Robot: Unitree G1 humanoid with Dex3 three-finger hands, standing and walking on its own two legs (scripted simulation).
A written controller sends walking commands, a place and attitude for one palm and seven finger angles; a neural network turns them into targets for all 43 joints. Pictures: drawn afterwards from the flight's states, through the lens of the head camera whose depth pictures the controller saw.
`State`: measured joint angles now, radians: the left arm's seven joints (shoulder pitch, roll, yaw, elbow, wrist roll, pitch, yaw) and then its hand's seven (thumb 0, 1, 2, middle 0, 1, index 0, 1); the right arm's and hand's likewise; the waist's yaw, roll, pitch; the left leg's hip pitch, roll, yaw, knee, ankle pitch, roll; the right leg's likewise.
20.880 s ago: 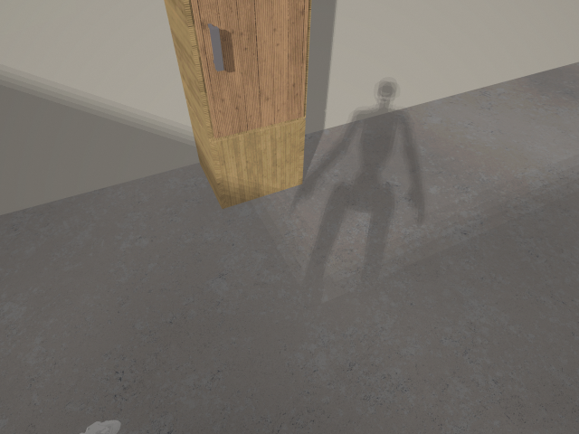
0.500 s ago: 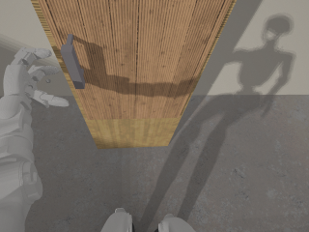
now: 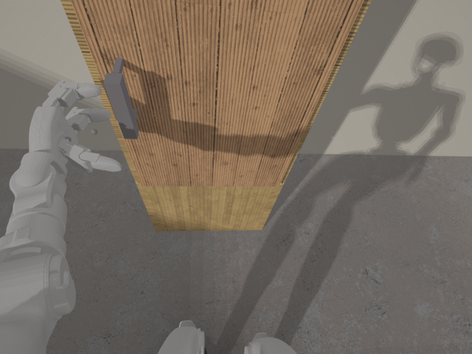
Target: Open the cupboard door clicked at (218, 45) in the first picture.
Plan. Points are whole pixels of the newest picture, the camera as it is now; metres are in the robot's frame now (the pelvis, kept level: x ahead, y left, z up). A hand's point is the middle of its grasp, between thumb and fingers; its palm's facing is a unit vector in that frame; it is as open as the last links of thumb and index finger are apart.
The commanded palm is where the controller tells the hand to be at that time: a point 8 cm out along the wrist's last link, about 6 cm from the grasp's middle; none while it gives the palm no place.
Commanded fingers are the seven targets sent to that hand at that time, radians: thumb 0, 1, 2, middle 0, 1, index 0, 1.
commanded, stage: slide the fingers in behind the handle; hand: left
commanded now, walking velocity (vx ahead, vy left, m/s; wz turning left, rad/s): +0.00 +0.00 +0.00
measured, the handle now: (125, 100) +0.53 +0.19 +0.08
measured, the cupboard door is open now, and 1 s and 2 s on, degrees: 0 0 1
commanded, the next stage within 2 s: close the thumb around the handle in 1.34 s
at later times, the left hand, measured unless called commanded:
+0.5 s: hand (112, 132) +0.46 +0.20 +0.07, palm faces +0.05 -1.00 +0.01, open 14.0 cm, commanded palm +0.44 +0.24 +0.08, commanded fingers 0.00 -0.50 0.30 -0.30 -1.20 -0.30 -1.20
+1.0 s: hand (134, 128) +0.47 +0.17 +0.07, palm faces +0.06 -1.00 +0.02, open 14.0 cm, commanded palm +0.44 +0.21 +0.08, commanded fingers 0.00 -0.50 0.30 -0.30 -1.20 -0.30 -1.20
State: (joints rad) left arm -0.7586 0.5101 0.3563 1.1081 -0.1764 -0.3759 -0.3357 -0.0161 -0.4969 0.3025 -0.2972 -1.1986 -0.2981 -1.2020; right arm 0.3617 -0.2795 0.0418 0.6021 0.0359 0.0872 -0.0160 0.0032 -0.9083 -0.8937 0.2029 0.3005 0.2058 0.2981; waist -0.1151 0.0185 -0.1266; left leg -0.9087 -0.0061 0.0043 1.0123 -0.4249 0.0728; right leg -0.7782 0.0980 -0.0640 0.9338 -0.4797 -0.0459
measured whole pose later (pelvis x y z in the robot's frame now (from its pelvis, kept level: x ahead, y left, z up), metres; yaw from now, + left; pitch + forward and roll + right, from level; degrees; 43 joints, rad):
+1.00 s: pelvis +0.00 +0.00 +0.00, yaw +0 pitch +18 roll -3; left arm -0.78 0.35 0.29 1.09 -0.13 -0.42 -0.12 -0.02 -0.50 0.30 -0.27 -1.20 -0.29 -1.20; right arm 0.37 -0.26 0.03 0.62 0.01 0.07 0.03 0.00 -0.91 -0.89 0.20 0.30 0.21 0.30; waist -0.12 0.03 -0.14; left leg -0.91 -0.01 0.02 1.02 -0.43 0.07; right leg -0.80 0.09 -0.05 0.96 -0.49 -0.05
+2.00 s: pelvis +0.00 -0.01 +0.00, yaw +0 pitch +18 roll -3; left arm -0.74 0.36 0.28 1.07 -0.15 -0.43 -0.13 0.00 0.59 0.77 -0.34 -1.28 -0.34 -1.30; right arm 0.38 -0.26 0.02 0.63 0.02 0.08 0.02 0.00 -0.91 -0.89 0.20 0.30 0.20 0.30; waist -0.11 0.03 -0.14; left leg -0.89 -0.01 0.01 1.01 -0.43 0.06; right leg -0.77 0.10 -0.05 0.95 -0.49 -0.06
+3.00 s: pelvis +0.02 -0.02 +0.01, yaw +0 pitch +9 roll +0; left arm 0.35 -0.03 -0.19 -0.10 -0.07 -0.20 0.30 0.05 0.61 0.67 -0.28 -1.24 -0.34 -1.28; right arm 0.20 -0.18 0.05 0.42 -0.01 0.09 0.06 0.01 -0.91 -0.89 0.20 0.30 0.20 0.30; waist -0.02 0.02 -0.16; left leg -0.64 -0.01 0.05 0.92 -0.44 0.04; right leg -0.56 0.09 -0.01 0.91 -0.52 -0.08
